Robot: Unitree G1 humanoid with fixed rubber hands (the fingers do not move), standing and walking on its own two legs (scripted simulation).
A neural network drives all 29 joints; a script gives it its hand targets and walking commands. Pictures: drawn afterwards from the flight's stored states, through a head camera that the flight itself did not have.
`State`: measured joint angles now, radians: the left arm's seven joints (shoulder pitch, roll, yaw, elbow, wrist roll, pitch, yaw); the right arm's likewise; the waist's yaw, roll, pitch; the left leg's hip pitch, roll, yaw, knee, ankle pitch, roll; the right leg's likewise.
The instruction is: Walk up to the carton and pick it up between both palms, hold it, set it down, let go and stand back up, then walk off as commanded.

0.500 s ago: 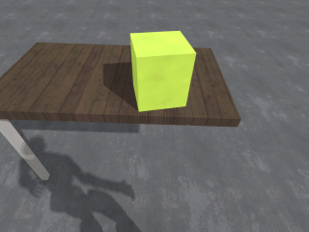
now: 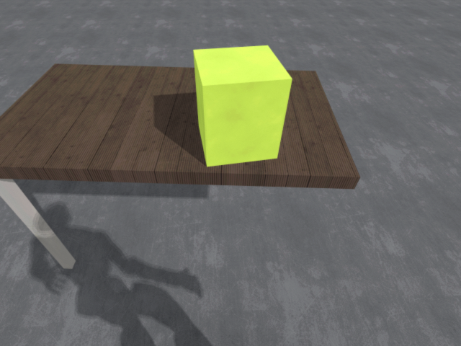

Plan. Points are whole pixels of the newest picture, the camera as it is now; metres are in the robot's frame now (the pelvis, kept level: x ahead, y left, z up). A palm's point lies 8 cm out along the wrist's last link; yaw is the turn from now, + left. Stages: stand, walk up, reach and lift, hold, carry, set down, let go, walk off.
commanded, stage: stand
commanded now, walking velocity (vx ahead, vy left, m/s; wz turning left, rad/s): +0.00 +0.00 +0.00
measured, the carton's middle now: (237, 106) +0.75 -0.02 +0.04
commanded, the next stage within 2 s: none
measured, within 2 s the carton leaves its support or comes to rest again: neither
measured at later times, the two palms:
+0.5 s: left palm out of the picture +0.10 +0.30 -0.10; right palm out of the picture +0.09 -0.31 -0.10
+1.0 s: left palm out of the picture +0.10 +0.30 -0.10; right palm out of the picture +0.09 -0.31 -0.10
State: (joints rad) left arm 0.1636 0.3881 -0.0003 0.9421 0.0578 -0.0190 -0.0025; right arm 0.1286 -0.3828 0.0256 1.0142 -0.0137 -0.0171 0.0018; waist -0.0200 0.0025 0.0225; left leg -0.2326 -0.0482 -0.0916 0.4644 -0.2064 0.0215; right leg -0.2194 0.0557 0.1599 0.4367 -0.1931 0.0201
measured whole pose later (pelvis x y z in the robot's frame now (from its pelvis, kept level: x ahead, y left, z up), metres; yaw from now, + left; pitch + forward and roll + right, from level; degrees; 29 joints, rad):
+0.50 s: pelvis +0.00 +0.00 +0.00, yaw +0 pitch -2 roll +0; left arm 0.16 0.39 0.00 0.94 0.06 -0.02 0.00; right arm 0.13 -0.38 0.03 1.01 -0.01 -0.02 0.00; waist -0.02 0.00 0.02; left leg -0.23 -0.05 -0.09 0.46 -0.21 0.02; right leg -0.22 0.06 0.16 0.44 -0.19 0.02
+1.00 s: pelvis +0.00 +0.00 +0.00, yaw +0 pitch -2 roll +0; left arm 0.17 0.39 0.00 0.94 0.06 -0.02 0.00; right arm 0.13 -0.39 0.03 1.02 -0.01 -0.02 0.00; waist -0.02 0.00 0.02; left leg -0.23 -0.05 -0.09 0.46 -0.21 0.02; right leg -0.22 0.06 0.16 0.44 -0.19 0.02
